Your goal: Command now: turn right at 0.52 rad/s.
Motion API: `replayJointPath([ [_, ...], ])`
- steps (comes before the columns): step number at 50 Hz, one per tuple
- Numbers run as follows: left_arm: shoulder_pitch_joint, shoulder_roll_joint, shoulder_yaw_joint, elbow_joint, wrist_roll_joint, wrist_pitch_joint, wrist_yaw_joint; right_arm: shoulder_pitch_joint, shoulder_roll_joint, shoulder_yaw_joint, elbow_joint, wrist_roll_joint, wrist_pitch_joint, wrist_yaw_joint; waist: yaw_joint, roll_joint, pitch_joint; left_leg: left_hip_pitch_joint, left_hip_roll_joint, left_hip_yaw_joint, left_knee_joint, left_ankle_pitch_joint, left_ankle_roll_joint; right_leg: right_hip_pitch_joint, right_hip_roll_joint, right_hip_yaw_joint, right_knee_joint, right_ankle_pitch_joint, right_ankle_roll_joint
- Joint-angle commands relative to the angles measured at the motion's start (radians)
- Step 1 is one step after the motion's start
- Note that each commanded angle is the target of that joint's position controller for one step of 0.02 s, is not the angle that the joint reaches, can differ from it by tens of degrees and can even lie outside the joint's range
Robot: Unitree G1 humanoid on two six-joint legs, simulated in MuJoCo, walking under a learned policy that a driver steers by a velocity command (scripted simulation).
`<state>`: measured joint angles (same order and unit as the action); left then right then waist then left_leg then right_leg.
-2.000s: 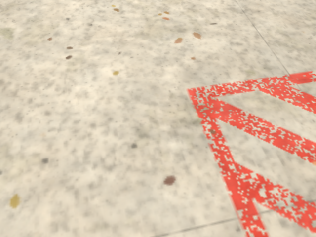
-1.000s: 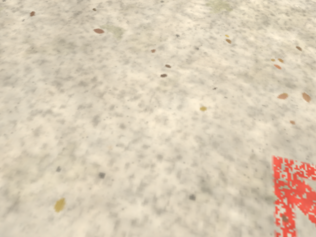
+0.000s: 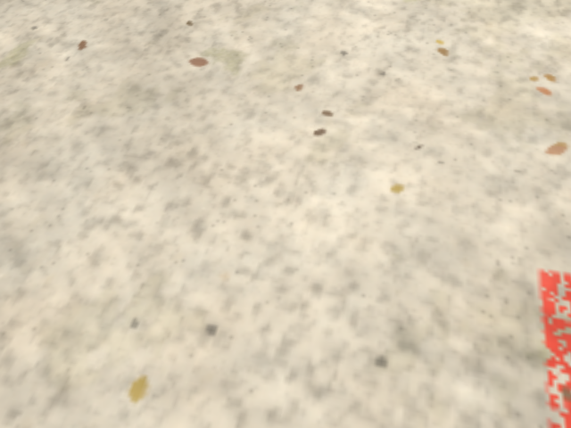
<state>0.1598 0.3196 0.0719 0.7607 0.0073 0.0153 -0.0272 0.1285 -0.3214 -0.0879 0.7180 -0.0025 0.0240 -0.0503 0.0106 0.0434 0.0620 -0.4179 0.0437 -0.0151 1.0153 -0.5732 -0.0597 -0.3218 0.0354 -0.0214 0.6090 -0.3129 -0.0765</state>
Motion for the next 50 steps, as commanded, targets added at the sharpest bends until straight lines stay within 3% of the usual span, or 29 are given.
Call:
replayJointPath([
  [1, -0.013, 0.180, 0.040, -0.074, -0.018, -0.032, 0.020, -0.048, -0.128, -0.035, -0.082, -0.001, -0.015, -0.018, 0.011, -0.134, -0.098, -0.265, 0.009, -0.081, 0.152, 0.074, 0.008, 0.241, -0.296, 0.405, -0.275, 0.402, -0.173],
  [3, -0.026, 0.164, 0.030, -0.087, -0.018, -0.020, 0.036, -0.021, -0.116, -0.037, -0.074, -0.004, -0.017, -0.015, -0.008, -0.152, -0.113, -0.189, -0.013, -0.073, 0.141, 0.170, -0.006, 0.190, -0.245, 0.356, -0.286, 0.420, -0.153],
  [5, -0.011, 0.162, 0.029, -0.095, -0.016, -0.016, 0.046, -0.003, -0.094, -0.033, -0.071, 0.000, -0.022, -0.010, -0.008, -0.147, -0.138, -0.179, -0.029, -0.071, 0.100, 0.214, -0.017, 0.214, -0.229, 0.343, -0.284, 0.432, -0.158],
  [9, 0.008, 0.175, 0.035, -0.107, -0.021, -0.005, 0.057, -0.034, -0.074, -0.024, -0.084, 0.000, -0.029, -0.007, 0.010, -0.155, -0.126, -0.182, -0.040, -0.085, -0.081, 0.247, -0.041, 0.239, -0.213, 0.383, -0.280, 0.335, -0.156],
  [13, -0.001, 0.187, 0.042, -0.125, -0.019, 0.005, 0.055, -0.050, -0.074, -0.021, -0.091, 0.005, -0.043, 0.006, 0.022, -0.177, -0.107, -0.109, -0.057, -0.095, -0.216, 0.241, -0.044, 0.184, -0.197, 0.443, -0.271, 0.246, -0.157],
  [18, -0.022, 0.190, 0.046, -0.149, -0.023, 0.018, 0.045, -0.034, -0.087, -0.024, -0.096, 0.013, -0.067, 0.025, 0.021, -0.193, -0.129, -0.006, -0.085, -0.097, -0.354, 0.206, -0.023, 0.190, -0.189, 0.536, -0.212, 0.387, -0.153],
  [21, -0.057, 0.163, 0.035, -0.164, -0.033, 0.028, 0.051, 0.042, -0.083, -0.024, -0.071, 0.013, -0.078, 0.042, -0.024, -0.192, -0.160, 0.143, -0.077, -0.065, -0.587, 0.364, 0.008, 0.189, -0.154, 0.525, -0.141, 0.458, -0.106],
  [22, -0.043, 0.141, 0.027, -0.164, -0.034, 0.029, 0.056, 0.054, -0.095, -0.027, -0.067, 0.005, -0.081, 0.043, -0.027, -0.169, -0.162, 0.233, -0.033, -0.088, -0.674, 0.504, 0.031, 0.144, -0.121, 0.502, -0.112, 0.363, -0.063],
  [23, 0.011, 0.092, 0.011, -0.163, -0.014, 0.025, 0.054, 0.044, -0.150, -0.032, -0.086, -0.014, -0.077, 0.039, 0.010, -0.012, -0.190, 0.334, 0.138, -0.252, -0.693, 0.668, 0.097, 0.060, -0.042, 0.403, 0.023, 0.117, -0.003],
  [24, 0.041, 0.094, 0.013, -0.172, -0.018, 0.016, 0.053, 0.013, -0.197, -0.037, -0.087, -0.040, -0.067, 0.038, 0.055, 0.195, -0.129, 0.338, 0.281, -0.431, -0.690, 0.882, 0.261, -0.114, 0.112, 0.240, 0.168, -0.274, 0.058],
  [25, 0.042, 0.166, 0.033, -0.162, -0.005, 0.009, 0.054, 0.021, -0.143, -0.025, -0.092, -0.035, -0.069, 0.040, 0.022, 0.170, -0.137, 0.298, 0.356, -0.496, -0.694, 0.859, 0.366, -0.149, 0.068, 0.209, 0.374, -0.379, 0.108],
  [26, 0.037, 0.201, 0.050, -0.147, -0.015, 0.010, 0.054, 0.012, -0.121, -0.016, -0.094, -0.021, -0.070, 0.038, 0.014, 0.110, -0.119, 0.289, 0.311, -0.431, -0.685, 0.808, 0.351, -0.167, 0.052, 0.211, 0.480, -0.327, 0.128],
  [27, 0.038, 0.181, 0.050, -0.129, -0.018, 0.017, 0.056, -0.006, -0.111, -0.011, -0.091, -0.010, -0.069, 0.036, 0.022, 0.074, -0.109, 0.290, 0.250, -0.356, -0.672, 0.745, 0.304, -0.178, 0.044, 0.211, 0.513, -0.274, 0.146],
  [28, 0.035, 0.158, 0.045, -0.123, -0.017, 0.026, 0.059, -0.019, -0.098, -0.005, -0.088, 0.003, -0.068, 0.036, 0.017, 0.075, -0.095, 0.296, 0.219, -0.312, -0.663, 0.732, 0.278, -0.192, 0.038, 0.215, 0.515, -0.233, 0.162],
  [31, 0.010, 0.075, 0.016, -0.130, -0.020, 0.029, 0.051, -0.014, -0.080, 0.006, -0.070, -0.002, -0.057, 0.036, 0.008, 0.112, -0.108, 0.299, 0.152, -0.202, -0.649, 0.812, 0.263, -0.114, 0.012, 0.143, 0.346, -0.176, 0.184],
  [33, -0.023, 0.040, -0.002, -0.139, -0.017, 0.025, 0.046, -0.008, -0.092, 0.004, -0.065, -0.004, -0.045, 0.037, -0.016, 0.144, -0.129, 0.302, 0.139, -0.178, -0.634, 0.838, 0.261, -0.026, -0.019, 0.083, 0.168, -0.174, 0.183],
  [35, -0.020, 0.055, 0.002, -0.132, -0.024, 0.023, 0.043, 0.022, -0.111, 0.002, -0.055, 0.000, -0.035, 0.039, -0.031, 0.155, -0.141, 0.313, 0.150, -0.198, -0.619, 0.835, 0.267, 0.040, -0.016, 0.053, 0.016, -0.100, 0.174],
  [37, 0.033, 0.059, 0.005, -0.103, -0.017, 0.021, 0.040, 0.025, -0.099, 0.011, -0.043, 0.015, -0.034, 0.042, 0.002, 0.129, -0.130, 0.272, 0.130, -0.186, -0.603, 0.761, 0.227, 0.169, -0.007, 0.033, -0.259, 0.137, 0.137],
  [38, 0.030, 0.089, 0.007, -0.109, -0.007, 0.021, 0.044, 0.066, -0.084, 0.019, -0.031, 0.010, -0.045, 0.045, -0.011, 0.089, -0.139, 0.212, 0.118, -0.182, -0.606, 0.678, 0.172, 0.266, -0.047, 0.093, -0.284, 0.250, 0.107],
  [39, 0.044, 0.156, 0.018, -0.120, 0.002, 0.022, 0.053, 0.087, -0.065, 0.030, -0.032, -0.018, -0.061, 0.054, -0.036, -0.041, -0.175, 0.148, 0.065, -0.120, -0.546, 0.553, 0.109, 0.353, -0.160, 0.198, -0.220, 0.495, 0.065],
  [40, 0.007, 0.137, 0.012, -0.101, 0.009, 0.022, 0.048, 0.111, -0.023, 0.040, -0.027, -0.023, -0.068, 0.055, -0.076, -0.184, -0.180, 0.201, 0.002, -0.045, -0.579, 0.365, 0.054, 0.241, -0.182, 0.209, -0.185, 0.375, -0.004],
  [41, -0.021, 0.080, 0.000, -0.118, 0.008, 0.016, 0.037, 0.052, -0.057, 0.037, -0.020, -0.030, -0.067, 0.052, -0.035, -0.141, -0.138, 0.232, -0.004, -0.036, -0.568, 0.369, 0.020, 0.180, -0.151, 0.207, -0.204, 0.234, -0.013],
  [42, -0.013, 0.063, -0.006, -0.108, 0.015, 0.009, 0.035, 0.019, -0.066, 0.033, -0.021, -0.023, -0.065, 0.050, -0.022, -0.122, -0.110, 0.227, -0.009, -0.031, -0.560, 0.395, 0.014, 0.156, -0.132, 0.198, -0.214, 0.174, 0.005],
  [44, -0.002, 0.077, -0.006, -0.097, 0.011, -0.006, 0.036, 0.025, -0.064, 0.033, -0.013, -0.015, -0.053, 0.040, -0.020, -0.124, -0.067, 0.221, -0.007, -0.036, -0.552, 0.442, 0.018, 0.123, -0.114, 0.188, -0.215, 0.180, 0.026],
  [50, 0.026, 0.054, -0.019, -0.076, 0.006, -0.020, 0.042, 0.055, -0.057, 0.032, 0.032, -0.008, -0.046, 0.028, -0.020, -0.096, -0.050, 0.233, -0.002, -0.040, -0.557, 0.468, 0.010, 0.110, -0.101, 0.180, -0.203, 0.212, 0.031],
])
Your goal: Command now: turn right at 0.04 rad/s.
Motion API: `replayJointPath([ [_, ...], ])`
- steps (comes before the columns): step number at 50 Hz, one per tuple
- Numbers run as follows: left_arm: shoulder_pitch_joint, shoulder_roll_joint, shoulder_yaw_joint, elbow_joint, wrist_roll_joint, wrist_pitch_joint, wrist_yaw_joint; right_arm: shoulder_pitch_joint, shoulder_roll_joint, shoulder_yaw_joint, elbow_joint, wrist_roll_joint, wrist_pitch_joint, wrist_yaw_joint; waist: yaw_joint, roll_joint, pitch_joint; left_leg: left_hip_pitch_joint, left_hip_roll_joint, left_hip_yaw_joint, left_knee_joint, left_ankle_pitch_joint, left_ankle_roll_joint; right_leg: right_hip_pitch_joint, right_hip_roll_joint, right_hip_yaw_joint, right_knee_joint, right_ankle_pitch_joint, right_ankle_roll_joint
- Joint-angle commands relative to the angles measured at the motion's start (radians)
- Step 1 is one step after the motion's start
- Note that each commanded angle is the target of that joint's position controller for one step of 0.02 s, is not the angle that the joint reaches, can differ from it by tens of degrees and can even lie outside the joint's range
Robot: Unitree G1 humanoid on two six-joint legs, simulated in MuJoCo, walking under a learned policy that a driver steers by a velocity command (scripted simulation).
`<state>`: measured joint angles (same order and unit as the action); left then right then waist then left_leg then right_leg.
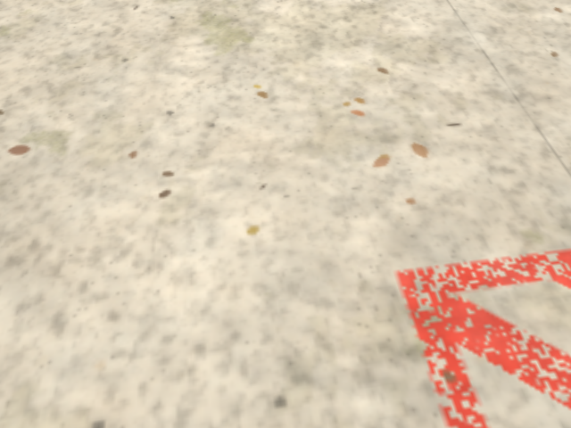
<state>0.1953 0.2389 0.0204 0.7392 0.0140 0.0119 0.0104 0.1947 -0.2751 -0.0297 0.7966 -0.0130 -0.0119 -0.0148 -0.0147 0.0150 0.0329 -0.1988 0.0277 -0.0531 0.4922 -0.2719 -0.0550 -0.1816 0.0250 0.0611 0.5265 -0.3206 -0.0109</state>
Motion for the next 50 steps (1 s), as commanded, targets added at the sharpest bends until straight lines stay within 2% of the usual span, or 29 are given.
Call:
replayJointPath([
  [1, -0.008, 0.133, 0.032, -0.052, -0.001, -0.018, 0.005, -0.009, -0.104, -0.027, -0.039, 0.003, -0.009, -0.009, 0.005, -0.061, -0.020, 0.015, 0.015, -0.003, -0.035, 0.170, 0.003, -0.029, -0.089, 0.097, -0.119, 0.225, -0.035],
  [7, 0.002, 0.126, 0.029, -0.026, -0.004, -0.024, 0.002, 0.005, -0.113, -0.029, 0.008, 0.006, -0.004, -0.018, 0.006, -0.034, -0.032, 0.032, 0.020, -0.006, -0.038, 0.196, -0.006, -0.015, -0.078, 0.084, -0.114, 0.265, -0.037],
  [17, 0.024, 0.120, 0.027, 0.043, -0.007, -0.028, 0.002, 0.027, -0.117, -0.030, 0.089, 0.009, 0.006, -0.032, 0.004, -0.028, -0.026, 0.045, 0.019, -0.005, -0.044, 0.208, -0.004, -0.014, -0.060, 0.058, -0.117, 0.275, -0.031],
  [40, 0.080, 0.107, 0.014, 0.197, -0.013, -0.026, 0.016, 0.064, -0.079, -0.019, 0.239, 0.012, 0.013, -0.040, 0.007, -0.017, 0.012, 0.028, 0.001, 0.011, -0.065, 0.174, 0.008, -0.031, -0.034, 0.019, -0.133, 0.205, -0.013],
  [41, 0.095, 0.102, 0.013, 0.210, -0.014, -0.024, 0.018, 0.081, -0.065, -0.015, 0.251, 0.012, 0.014, -0.040, 0.006, -0.026, -0.009, 0.034, -0.015, 0.030, -0.059, 0.087, 0.010, -0.024, -0.028, 0.016, -0.147, 0.097, -0.017],
  [42, 0.100, 0.115, 0.018, 0.215, -0.020, -0.020, 0.022, 0.080, -0.059, -0.014, 0.255, 0.017, 0.015, -0.041, 0.012, -0.043, 0.005, 0.005, -0.044, 0.061, -0.023, -0.048, 0.017, -0.035, -0.025, 0.026, -0.163, -0.095, -0.034],
  [43, 0.104, 0.143, 0.026, 0.215, -0.026, -0.018, 0.024, 0.069, -0.056, -0.014, 0.248, 0.022, 0.012, -0.041, 0.021, -0.078, 0.036, -0.048, -0.071, 0.089, 0.033, -0.180, 0.028, -0.062, -0.047, 0.071, -0.194, -0.300, -0.063],
  [44, 0.121, 0.164, 0.033, 0.214, -0.029, -0.020, 0.024, 0.045, -0.051, -0.012, 0.233, 0.023, 0.004, -0.039, 0.034, -0.123, 0.076, -0.122, -0.079, 0.102, 0.098, -0.241, 0.038, -0.083, -0.105, 0.157, -0.248, -0.455, -0.102],
  [45, 0.149, 0.191, 0.041, 0.217, -0.033, -0.026, 0.023, 0.022, -0.037, -0.008, 0.215, 0.025, -0.011, -0.032, 0.047, -0.182, 0.105, -0.189, -0.073, 0.111, 0.190, -0.228, 0.047, -0.081, -0.191, 0.280, -0.315, -0.554, -0.152],
  [46, 0.161, 0.213, 0.050, 0.220, -0.037, -0.036, 0.023, 0.003, -0.022, -0.004, 0.199, 0.030, -0.030, -0.023, 0.054, -0.217, 0.138, -0.213, -0.040, 0.081, 0.271, -0.197, 0.063, -0.116, -0.270, 0.398, -0.365, -0.575, -0.203],
  [47, 0.145, 0.208, 0.051, 0.214, -0.036, -0.046, 0.023, 0.003, -0.025, -0.005, 0.193, 0.038, -0.048, -0.013, 0.042, -0.216, 0.162, -0.247, -0.009, 0.052, 0.310, -0.201, 0.084, -0.120, -0.310, 0.447, -0.383, -0.532, -0.230],
  [48, 0.118, 0.194, 0.049, 0.203, -0.037, -0.054, 0.021, 0.014, -0.027, -0.006, 0.191, 0.043, -0.063, -0.003, 0.025, -0.207, 0.168, -0.259, 0.010, 0.041, 0.289, -0.233, 0.106, -0.103, -0.317, 0.438, -0.374, -0.468, -0.229],
  [49, 0.083, 0.186, 0.048, 0.190, -0.045, -0.057, 0.019, 0.043, -0.026, -0.006, 0.198, 0.047, -0.076, 0.006, -0.002, -0.189, 0.156, -0.202, 0.019, 0.046, 0.189, -0.227, 0.127, -0.107, -0.298, 0.384, -0.347, -0.401, -0.206],
  [50, 0.022, 0.181, 0.046, 0.172, -0.056, -0.054, 0.017, 0.126, -0.023, -0.011, 0.232, 0.046, -0.085, 0.012, -0.053, -0.159, 0.130, -0.028, 0.001, 0.078, 0.022, -0.123, 0.140, -0.175, -0.240, 0.283, -0.301, -0.323, -0.165],
])
Over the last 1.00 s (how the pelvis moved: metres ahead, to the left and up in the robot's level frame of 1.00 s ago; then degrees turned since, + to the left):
0.03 0.00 0.01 -19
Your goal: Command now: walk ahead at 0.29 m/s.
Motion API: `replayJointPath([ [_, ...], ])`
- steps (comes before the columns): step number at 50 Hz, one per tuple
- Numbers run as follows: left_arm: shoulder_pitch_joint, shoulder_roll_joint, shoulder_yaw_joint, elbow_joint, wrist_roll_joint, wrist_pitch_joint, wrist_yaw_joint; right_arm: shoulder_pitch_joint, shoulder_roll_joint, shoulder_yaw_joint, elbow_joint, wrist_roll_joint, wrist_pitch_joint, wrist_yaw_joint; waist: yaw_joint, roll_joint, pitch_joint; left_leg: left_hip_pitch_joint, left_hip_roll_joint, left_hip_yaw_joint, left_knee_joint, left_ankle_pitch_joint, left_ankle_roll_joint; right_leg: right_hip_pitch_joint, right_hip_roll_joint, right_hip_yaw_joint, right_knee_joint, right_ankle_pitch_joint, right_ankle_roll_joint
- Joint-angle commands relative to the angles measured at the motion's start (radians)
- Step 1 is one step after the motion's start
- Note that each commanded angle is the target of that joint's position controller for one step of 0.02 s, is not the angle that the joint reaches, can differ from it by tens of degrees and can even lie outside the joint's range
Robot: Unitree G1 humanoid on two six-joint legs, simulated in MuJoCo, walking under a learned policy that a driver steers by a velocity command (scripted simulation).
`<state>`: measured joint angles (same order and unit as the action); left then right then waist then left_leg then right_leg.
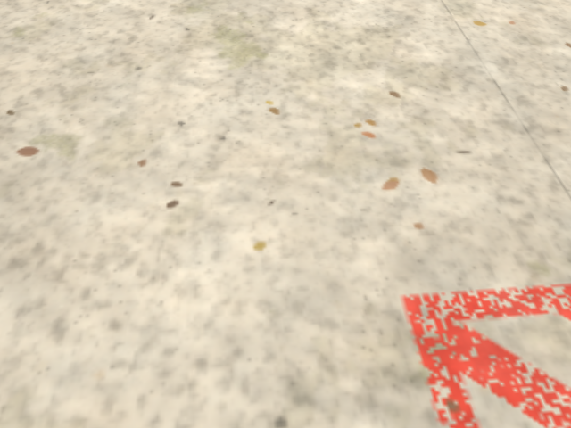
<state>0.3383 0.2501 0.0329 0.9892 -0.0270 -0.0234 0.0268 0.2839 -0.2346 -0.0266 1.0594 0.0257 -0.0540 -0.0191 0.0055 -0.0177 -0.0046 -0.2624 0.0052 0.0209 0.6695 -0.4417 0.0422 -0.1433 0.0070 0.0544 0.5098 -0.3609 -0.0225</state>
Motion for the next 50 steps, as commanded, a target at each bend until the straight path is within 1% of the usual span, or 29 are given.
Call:
replayJointPath([
  [1, -0.147, 0.151, 0.029, -0.091, -0.012, -0.017, -0.001, 0.123, -0.075, -0.025, 0.016, -0.002, -0.045, 0.019, -0.101, -0.078, 0.134, 0.199, -0.017, 0.017, -0.227, 0.170, 0.025, -0.277, -0.145, 0.191, -0.187, -0.176, -0.116],
  [2, -0.157, 0.096, 0.012, -0.104, 0.000, -0.023, -0.006, 0.231, -0.116, -0.039, 0.047, -0.012, -0.045, 0.020, -0.129, 0.066, 0.072, 0.336, 0.088, -0.158, -0.301, 0.125, 0.037, -0.356, -0.057, 0.063, 0.056, -0.061, -0.065],
  [3, -0.163, 0.052, 0.002, -0.144, 0.007, -0.038, -0.002, 0.338, -0.244, -0.067, 0.053, -0.009, -0.050, 0.028, -0.145, 0.323, 0.033, 0.436, 0.308, -0.570, -0.473, -0.026, 0.153, -0.528, 0.061, -0.061, 0.357, -0.120, -0.005],
  [4, -0.153, 0.086, 0.013, -0.148, -0.014, -0.053, -0.001, 0.298, -0.215, -0.051, 0.043, -0.027, -0.062, 0.035, -0.110, 0.268, 0.066, 0.376, 0.396, -0.757, -0.533, -0.133, 0.228, -0.605, 0.034, 0.030, 0.555, -0.213, -0.013],
  [5, -0.133, 0.101, 0.016, -0.139, -0.029, -0.065, -0.010, 0.207, -0.153, -0.034, 0.012, -0.021, -0.071, 0.035, -0.067, 0.169, 0.146, 0.339, 0.377, -0.667, -0.529, -0.134, 0.215, -0.665, -0.026, 0.064, 0.635, -0.124, -0.035],
  [6, -0.120, 0.102, 0.018, -0.122, -0.026, -0.074, -0.018, 0.159, -0.126, -0.026, -0.009, -0.017, -0.075, 0.036, -0.050, 0.135, 0.155, 0.333, 0.322, -0.544, -0.531, -0.078, 0.177, -0.675, -0.063, 0.049, 0.638, -0.024, -0.050],
  [8, -0.163, 0.123, 0.033, -0.125, -0.002, -0.084, -0.026, 0.141, -0.096, -0.014, -0.021, -0.019, -0.068, 0.039, -0.047, 0.112, 0.140, 0.352, 0.254, -0.364, -0.536, 0.176, 0.120, -0.666, -0.107, 0.014, 0.563, 0.114, -0.050],
  [9, -0.173, 0.114, 0.035, -0.125, 0.003, -0.084, -0.035, 0.169, -0.073, -0.007, -0.016, -0.023, -0.060, 0.037, -0.053, 0.123, 0.117, 0.360, 0.221, -0.293, -0.532, 0.300, 0.107, -0.638, -0.111, -0.010, 0.534, 0.151, -0.041],
  [12, -0.248, 0.057, 0.023, -0.153, 0.006, -0.073, -0.047, 0.223, -0.097, -0.007, -0.011, -0.028, -0.043, 0.019, -0.067, 0.110, 0.102, 0.352, 0.198, -0.191, -0.533, 0.526, 0.124, -0.631, -0.102, -0.062, 0.425, 0.220, 0.003],
  [15, -0.384, 0.028, 0.007, -0.207, 0.004, -0.071, -0.050, 0.220, -0.129, -0.009, -0.027, -0.030, -0.034, 0.003, -0.089, 0.101, 0.135, 0.258, 0.175, -0.132, -0.572, 0.519, 0.123, -0.553, -0.074, -0.094, 0.209, 0.326, 0.026],
  [18, -0.463, 0.038, 0.002, -0.237, -0.003, -0.072, -0.060, 0.256, -0.143, -0.016, -0.019, -0.021, -0.034, -0.002, -0.099, 0.115, 0.166, 0.241, 0.195, -0.112, -0.596, 0.505, 0.132, -0.487, -0.049, -0.110, 0.091, 0.388, 0.016],
  [21, -0.491, 0.064, 0.006, -0.262, -0.006, -0.080, -0.073, 0.251, -0.150, -0.026, -0.016, -0.010, -0.029, -0.004, -0.068, 0.115, 0.166, 0.329, 0.239, -0.099, -0.555, 0.605, 0.119, -0.468, -0.046, -0.086, 0.023, 0.374, -0.025],
  [23, -0.421, 0.107, 0.026, -0.252, -0.004, -0.084, -0.075, 0.221, -0.173, -0.037, -0.029, -0.016, -0.020, -0.005, -0.007, 0.137, 0.089, 0.384, 0.252, -0.081, -0.441, 0.906, 0.098, -0.344, -0.008, -0.103, 0.017, 0.326, -0.059],
  [24, -0.313, 0.139, 0.044, -0.224, -0.005, -0.082, -0.070, 0.203, -0.182, -0.041, -0.037, -0.022, -0.012, -0.004, 0.053, 0.154, 0.010, 0.385, 0.240, -0.062, -0.309, 1.085, 0.084, -0.204, 0.024, -0.123, 0.025, 0.305, -0.083],
  [25, -0.141, 0.176, 0.068, -0.169, -0.008, -0.077, -0.061, 0.188, -0.174, -0.038, -0.048, -0.028, -0.003, -0.003, 0.134, 0.146, -0.095, 0.315, 0.197, -0.036, -0.109, 1.129, 0.057, 0.021, 0.034, -0.128, 0.014, 0.318, -0.113],
  [26, 0.044, 0.238, 0.085, -0.128, 0.005, -0.069, -0.049, 0.194, -0.141, -0.023, -0.075, -0.044, -0.003, -0.001, 0.187, 0.046, -0.232, 0.068, 0.145, -0.020, 0.200, 0.818, 0.034, 0.345, -0.150, 0.090, 0.044, 0.256, -0.175],
  [27, 0.102, 0.282, 0.090, -0.101, 0.020, -0.067, -0.058, 0.337, 0.027, 0.019, -0.077, -0.032, -0.025, 0.012, 0.090, -0.248, -0.392, -0.277, -0.067, -0.056, 0.556, -0.030, -0.023, 0.611, -0.395, 0.621, -0.116, -0.033, -0.344],
  [28, 0.056, 0.184, 0.063, -0.101, 0.013, -0.071, -0.061, 0.255, -0.076, -0.002, -0.077, -0.003, -0.056, 0.019, 0.122, -0.171, -0.308, -0.384, -0.036, -0.176, 0.686, -0.116, 0.001, 0.532, -0.369, 0.715, -0.237, -0.119, -0.311],
  [29, -0.044, 0.146, 0.051, -0.114, 0.011, -0.076, -0.059, 0.147, -0.134, -0.021, -0.119, 0.026, -0.073, 0.022, 0.093, -0.133, -0.132, -0.455, 0.016, -0.145, 0.706, -0.037, 0.018, 0.375, -0.345, 0.552, -0.258, -0.051, -0.268],
  [30, -0.128, 0.127, 0.044, -0.131, 0.015, -0.083, -0.061, 0.089, -0.140, -0.023, -0.131, 0.025, -0.081, 0.015, 0.058, -0.025, -0.059, -0.411, 0.071, -0.127, 0.660, 0.062, 0.022, 0.215, -0.311, 0.423, -0.285, 0.088, -0.245],
  [31, -0.173, 0.106, 0.039, -0.136, 0.026, -0.090, -0.066, 0.067, -0.135, -0.032, -0.134, 0.011, -0.078, 0.008, 0.025, 0.007, -0.018, -0.363, 0.105, -0.114, 0.604, 0.120, 0.017, 0.094, -0.275, 0.324, -0.307, 0.204, -0.230],
  [32, -0.192, 0.082, 0.031, -0.132, 0.036, -0.094, -0.069, 0.091, -0.119, -0.035, -0.130, 0.003, -0.066, 0.006, -0.013, -0.012, -0.017, -0.298, 0.133, -0.121, 0.572, 0.152, 0.015, 0.023, -0.241, 0.251, -0.335, 0.250, -0.220],
  [34, -0.178, 0.079, 0.029, -0.110, 0.029, -0.099, -0.071, 0.111, -0.078, -0.033, -0.133, -0.004, -0.042, 0.004, -0.039, -0.035, 0.002, -0.260, 0.150, -0.108, 0.507, 0.157, 0.002, -0.054, -0.221, 0.185, -0.383, 0.278, -0.232],
  [36, -0.146, 0.108, 0.033, -0.089, 0.026, -0.103, -0.060, 0.046, -0.085, -0.037, -0.165, -0.012, -0.029, 0.000, -0.038, -0.034, 0.047, -0.312, 0.164, -0.091, 0.423, 0.208, -0.020, -0.095, -0.214, 0.136, -0.422, 0.287, -0.240],
  [39, -0.087, 0.141, 0.039, -0.070, 0.025, -0.095, -0.037, -0.091, -0.091, -0.037, -0.217, -0.023, -0.031, 0.002, -0.004, -0.016, 0.078, -0.403, 0.165, -0.078, 0.225, 0.383, -0.048, -0.058, -0.199, 0.090, -0.439, 0.318, -0.228],
  [42, -0.030, 0.157, 0.040, -0.055, 0.016, -0.087, -0.027, -0.211, -0.068, -0.026, -0.250, -0.020, -0.043, 0.015, 0.037, -0.016, 0.083, -0.350, 0.121, -0.034, 0.008, 0.537, -0.049, -0.038, -0.165, 0.022, -0.432, 0.350, -0.191],
  [46, 0.061, 0.166, 0.043, -0.016, 0.005, -0.070, -0.024, -0.329, -0.074, -0.018, -0.296, -0.006, -0.048, 0.036, 0.076, -0.017, 0.098, -0.365, 0.092, -0.028, -0.113, 0.535, -0.039, 0.097, -0.212, 0.023, -0.387, 0.355, -0.184],
  [48, 0.074, 0.174, 0.048, -0.006, 0.004, -0.057, -0.021, -0.353, -0.092, -0.021, -0.318, -0.005, -0.053, 0.049, 0.066, -0.025, 0.094, -0.377, 0.084, -0.037, -0.149, 0.465, -0.014, 0.184, -0.252, 0.037, -0.338, 0.402, -0.170],
  [50, 0.056, 0.189, 0.054, -0.010, 0.006, -0.044, -0.019, -0.306, -0.123, -0.032, -0.317, -0.003, -0.057, 0.056, 0.025, -0.049, 0.057, -0.294, 0.059, -0.021, -0.171, 0.385, 0.014, 0.231, -0.268, 0.038, -0.263, 0.546, -0.148],
])
Over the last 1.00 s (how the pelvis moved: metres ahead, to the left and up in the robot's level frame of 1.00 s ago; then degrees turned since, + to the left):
0.02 0.02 0.00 1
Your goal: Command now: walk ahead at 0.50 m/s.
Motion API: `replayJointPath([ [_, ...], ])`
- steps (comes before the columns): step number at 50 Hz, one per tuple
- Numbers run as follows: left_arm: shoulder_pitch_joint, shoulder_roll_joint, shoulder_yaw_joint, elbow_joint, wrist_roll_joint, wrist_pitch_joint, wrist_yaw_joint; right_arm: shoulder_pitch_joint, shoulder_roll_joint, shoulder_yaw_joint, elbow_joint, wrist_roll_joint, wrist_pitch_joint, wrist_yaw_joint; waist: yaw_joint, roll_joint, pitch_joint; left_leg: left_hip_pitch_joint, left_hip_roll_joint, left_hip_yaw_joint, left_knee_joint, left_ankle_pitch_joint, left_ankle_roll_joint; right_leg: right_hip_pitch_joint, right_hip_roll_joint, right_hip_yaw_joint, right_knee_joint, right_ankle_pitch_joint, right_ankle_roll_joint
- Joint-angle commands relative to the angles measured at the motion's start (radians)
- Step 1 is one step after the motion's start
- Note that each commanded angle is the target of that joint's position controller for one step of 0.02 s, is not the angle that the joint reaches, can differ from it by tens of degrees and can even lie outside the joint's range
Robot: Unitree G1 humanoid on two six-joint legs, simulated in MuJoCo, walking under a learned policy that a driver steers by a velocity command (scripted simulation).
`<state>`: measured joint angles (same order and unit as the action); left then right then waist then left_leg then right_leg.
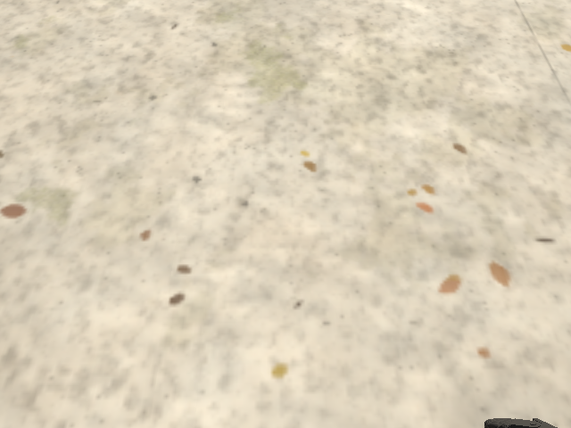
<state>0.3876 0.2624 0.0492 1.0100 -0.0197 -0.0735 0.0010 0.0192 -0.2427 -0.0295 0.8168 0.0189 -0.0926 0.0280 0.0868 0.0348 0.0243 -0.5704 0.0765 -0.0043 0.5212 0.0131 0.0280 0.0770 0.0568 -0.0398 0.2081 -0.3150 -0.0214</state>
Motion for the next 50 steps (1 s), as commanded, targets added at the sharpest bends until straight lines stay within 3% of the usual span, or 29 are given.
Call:
replayJointPath([
  [1, -0.017, 0.181, 0.038, -0.037, 0.001, 0.012, 0.007, 0.044, -0.142, -0.044, -0.054, 0.003, -0.020, 0.008, -0.111, -0.110, -0.025, 0.142, -0.044, 0.033, -0.042, -0.085, 0.049, 0.006, -0.296, 0.107, 0.144, 0.663, -0.132],
  [2, -0.022, 0.157, 0.028, -0.045, 0.009, 0.017, 0.007, 0.212, -0.189, -0.070, -0.003, 0.002, -0.019, 0.001, -0.184, -0.097, -0.132, 0.372, -0.057, 0.043, -0.043, -0.070, 0.082, -0.059, -0.241, 0.068, 0.339, 0.731, -0.105],
  [3, -0.004, 0.116, 0.008, -0.074, 0.031, 0.016, 0.009, 0.399, -0.269, -0.091, 0.033, -0.011, -0.015, -0.009, -0.235, 0.025, -0.293, 0.683, 0.134, -0.177, -0.014, -0.056, 0.149, -0.267, -0.172, 0.018, 0.666, 0.459, -0.070],
  [4, 0.123, -0.022, -0.028, -0.070, 0.019, -0.007, -0.004, 0.438, -0.316, -0.100, 0.060, -0.017, -0.009, 0.001, -0.158, 0.296, -0.400, 0.977, 0.324, -0.655, -0.153, -0.283, 0.299, -0.656, 0.015, 0.048, 0.972, -0.213, -0.015],
  [5, 0.056, 0.100, -0.003, -0.061, -0.007, -0.029, -0.006, 0.411, -0.205, -0.070, 0.046, -0.012, -0.012, 0.004, -0.191, 0.166, -0.341, 0.937, 0.299, -0.687, -0.220, -0.378, 0.261, -0.764, -0.036, 0.174, 1.083, -0.262, -0.033],
  [6, -0.037, 0.151, 0.012, -0.090, -0.029, -0.044, -0.009, 0.322, -0.168, -0.057, 0.027, -0.012, -0.016, 0.001, -0.176, 0.116, -0.200, 0.807, 0.270, -0.533, -0.235, -0.313, 0.219, -0.816, -0.084, 0.155, 1.089, -0.169, -0.051],
  [7, -0.083, 0.143, 0.011, -0.097, -0.026, -0.048, -0.002, 0.244, -0.152, -0.050, 0.011, -0.016, -0.018, 0.002, -0.145, 0.032, -0.130, 0.671, 0.234, -0.420, -0.259, -0.184, 0.204, -0.779, -0.137, 0.127, 1.048, -0.074, -0.046],
  [8, -0.107, 0.134, 0.017, -0.098, -0.009, -0.043, 0.003, 0.202, -0.130, -0.045, 0.006, -0.022, -0.020, 0.004, -0.122, 0.008, -0.077, 0.565, 0.199, -0.337, -0.288, -0.090, 0.197, -0.745, -0.167, 0.118, 0.990, -0.017, -0.038],
  [9, -0.091, 0.117, 0.019, -0.096, -0.003, -0.032, 0.003, 0.188, -0.115, -0.040, 0.009, -0.031, -0.023, 0.005, -0.092, 0.029, -0.071, 0.503, 0.174, -0.282, -0.316, -0.044, 0.189, -0.684, -0.193, 0.124, 0.956, 0.022, -0.033],
  [11, -0.073, 0.077, 0.016, -0.089, 0.000, -0.010, 0.003, 0.201, -0.112, -0.041, 0.024, -0.026, -0.028, 0.007, -0.072, 0.032, -0.058, 0.450, 0.151, -0.219, -0.360, 0.010, 0.201, -0.649, -0.201, 0.111, 0.903, 0.048, -0.018],
  [14, -0.160, 0.074, 0.018, -0.123, 0.011, 0.004, 0.006, 0.245, -0.148, -0.051, 0.050, -0.023, -0.027, -0.007, -0.079, 0.014, -0.009, 0.442, 0.149, -0.162, -0.402, 0.056, 0.214, -0.736, -0.212, 0.102, 0.776, 0.152, 0.011],
  [20, -0.363, 0.047, 0.008, -0.182, 0.010, -0.011, -0.008, 0.331, -0.164, -0.052, 0.093, -0.012, -0.010, -0.030, -0.138, 0.019, 0.038, 0.468, 0.103, -0.056, -0.427, 0.014, 0.170, -0.721, -0.167, 0.053, 0.437, 0.419, 0.021],
  [24, -0.467, 0.051, 0.002, -0.223, 0.002, -0.020, -0.028, 0.398, -0.169, -0.056, 0.133, -0.006, 0.006, -0.034, -0.164, 0.019, 0.068, 0.588, 0.152, -0.057, -0.387, 0.033, 0.168, -0.748, -0.146, 0.050, 0.340, 0.387, 0.001],
  [26, -0.482, 0.065, 0.005, -0.239, 0.000, -0.027, -0.040, 0.399, -0.178, -0.062, 0.143, -0.002, 0.017, -0.039, -0.150, 0.027, 0.066, 0.654, 0.184, -0.066, -0.343, 0.090, 0.157, -0.747, -0.140, 0.054, 0.309, 0.322, -0.023],
  [28, -0.429, 0.094, 0.016, -0.231, -0.001, -0.032, -0.046, 0.375, -0.192, -0.068, 0.140, -0.001, 0.026, -0.043, -0.109, 0.048, 0.026, 0.684, 0.192, -0.062, -0.269, 0.254, 0.138, -0.645, -0.110, 0.030, 0.291, 0.253, -0.049],
  [29, -0.343, 0.118, 0.031, -0.208, 0.000, -0.033, -0.044, 0.352, -0.196, -0.069, 0.135, -0.001, 0.031, -0.044, -0.057, 0.058, -0.028, 0.673, 0.171, -0.040, -0.169, 0.417, 0.122, -0.512, -0.075, -0.001, 0.275, 0.245, -0.069],
  [30, -0.179, 0.163, 0.056, -0.154, 0.002, -0.031, -0.037, 0.346, -0.174, -0.059, 0.128, -0.007, 0.037, -0.044, 0.015, 0.041, -0.128, 0.605, 0.116, -0.002, 0.018, 0.470, 0.094, -0.283, -0.060, -0.011, 0.273, 0.268, -0.098],
  [31, 0.005, 0.236, 0.077, -0.115, 0.014, -0.028, -0.027, 0.361, -0.143, -0.042, 0.103, -0.025, 0.036, -0.046, 0.067, -0.071, -0.275, 0.387, 0.051, 0.041, 0.332, 0.186, 0.058, 0.030, -0.241, 0.200, 0.302, 0.279, -0.164],
  [32, 0.056, 0.285, 0.086, -0.091, 0.013, -0.022, -0.032, 0.488, -0.004, -0.005, 0.105, -0.021, 0.014, -0.032, -0.008, -0.332, -0.385, -0.014, -0.142, 0.009, 0.659, -0.524, -0.005, 0.336, -0.445, 0.676, 0.182, 0.060, -0.319],
  [33, 0.031, 0.186, 0.058, -0.102, 0.006, -0.025, -0.032, 0.421, -0.106, -0.026, 0.115, 0.007, -0.008, -0.029, 0.034, -0.221, -0.340, -0.126, -0.103, -0.136, 0.780, -0.605, 0.017, 0.299, -0.433, 0.723, 0.104, -0.057, -0.281],
  [34, -0.054, 0.147, 0.046, -0.119, 0.008, -0.030, -0.027, 0.332, -0.158, -0.042, 0.084, 0.036, -0.022, -0.027, 0.020, -0.180, -0.199, -0.183, -0.057, -0.130, 0.793, -0.519, 0.036, 0.166, -0.413, 0.572, 0.081, -0.018, -0.236],
  [35, -0.137, 0.124, 0.037, -0.135, 0.014, -0.035, -0.026, 0.289, -0.158, -0.043, 0.076, 0.035, -0.023, -0.035, -0.015, -0.100, -0.126, -0.141, 0.000, -0.103, 0.747, -0.419, 0.037, 0.020, -0.382, 0.452, 0.051, 0.073, -0.210],
  [36, -0.185, 0.093, 0.030, -0.138, 0.021, -0.040, -0.028, 0.269, -0.150, -0.051, 0.076, 0.020, -0.016, -0.041, -0.041, -0.083, -0.071, -0.101, 0.031, -0.101, 0.691, -0.358, 0.031, -0.093, -0.351, 0.364, 0.015, 0.141, -0.195],
  [38, -0.212, 0.065, 0.024, -0.127, 0.034, -0.049, -0.029, 0.314, -0.108, -0.053, 0.089, 0.017, 0.013, -0.042, -0.087, -0.121, -0.051, 0.000, 0.065, -0.112, 0.638, -0.297, 0.027, -0.204, -0.310, 0.247, -0.045, 0.198, -0.175],
  [41, -0.188, 0.099, 0.034, -0.101, 0.036, -0.057, -0.018, 0.285, -0.082, -0.054, 0.072, 0.015, 0.041, -0.043, -0.098, -0.099, -0.002, -0.056, 0.071, -0.121, 0.575, -0.213, 0.009, -0.243, -0.305, 0.134, -0.096, 0.287, -0.182],
  [45, -0.166, 0.117, 0.037, -0.090, 0.038, -0.051, 0.004, 0.199, -0.078, -0.058, 0.036, 0.005, 0.036, -0.033, -0.081, -0.082, 0.022, -0.124, 0.053, -0.117, 0.380, -0.005, -0.006, -0.197, -0.280, 0.004, -0.110, 0.374, -0.155],
  [50, -0.091, 0.140, 0.041, -0.069, 0.025, -0.032, 0.019, 0.028, -0.044, -0.037, -0.038, 0.000, 0.031, -0.003, -0.017, -0.058, 0.070, -0.134, 0.037, -0.012, 0.169, 0.083, 0.005, -0.095, -0.294, -0.100, -0.101, 0.435, -0.133],
])
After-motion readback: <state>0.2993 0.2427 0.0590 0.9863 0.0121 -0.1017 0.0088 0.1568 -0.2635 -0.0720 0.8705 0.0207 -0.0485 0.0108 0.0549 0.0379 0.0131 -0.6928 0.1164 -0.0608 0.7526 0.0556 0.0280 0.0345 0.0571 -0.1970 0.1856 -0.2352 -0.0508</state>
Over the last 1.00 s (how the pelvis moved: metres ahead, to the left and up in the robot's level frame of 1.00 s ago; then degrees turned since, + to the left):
0.50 0.00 0.00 0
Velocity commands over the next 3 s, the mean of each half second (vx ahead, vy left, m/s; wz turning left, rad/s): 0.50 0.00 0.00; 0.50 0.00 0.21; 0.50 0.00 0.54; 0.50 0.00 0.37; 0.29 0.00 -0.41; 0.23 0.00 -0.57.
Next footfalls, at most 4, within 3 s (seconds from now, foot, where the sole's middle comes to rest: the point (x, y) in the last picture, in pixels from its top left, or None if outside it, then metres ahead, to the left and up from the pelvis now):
0.04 left None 0.21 0.12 -0.77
0.60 right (366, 412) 0.52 -0.11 -0.77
1.18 left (268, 297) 0.80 0.14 -0.77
1.66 right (307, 202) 1.13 0.06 -0.77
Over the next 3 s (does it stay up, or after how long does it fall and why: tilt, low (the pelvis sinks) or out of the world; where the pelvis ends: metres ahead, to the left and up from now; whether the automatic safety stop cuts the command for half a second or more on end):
stays up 1.31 0.32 0.00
